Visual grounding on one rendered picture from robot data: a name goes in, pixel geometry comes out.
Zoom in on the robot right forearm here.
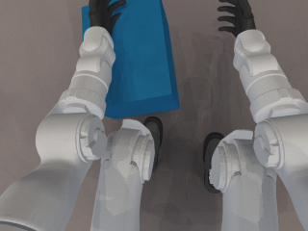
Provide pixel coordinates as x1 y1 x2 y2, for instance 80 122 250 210
233 29 308 124

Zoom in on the right robot upper arm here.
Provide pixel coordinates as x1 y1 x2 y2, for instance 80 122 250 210
253 113 308 231

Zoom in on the right robot thigh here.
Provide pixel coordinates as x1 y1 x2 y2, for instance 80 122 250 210
213 139 279 231

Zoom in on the robot left hand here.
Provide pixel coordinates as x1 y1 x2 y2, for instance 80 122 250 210
89 0 126 36

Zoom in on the robot left forearm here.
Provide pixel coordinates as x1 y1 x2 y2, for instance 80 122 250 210
36 26 116 147

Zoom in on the robot right hand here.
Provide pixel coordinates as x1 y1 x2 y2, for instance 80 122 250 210
218 0 256 38

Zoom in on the left robot upper arm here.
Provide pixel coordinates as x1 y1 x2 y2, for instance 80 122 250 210
0 112 108 231

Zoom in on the robot right foot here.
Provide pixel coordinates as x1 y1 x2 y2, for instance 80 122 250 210
203 132 224 193

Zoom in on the carton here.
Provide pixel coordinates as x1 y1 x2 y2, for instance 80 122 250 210
81 0 180 119

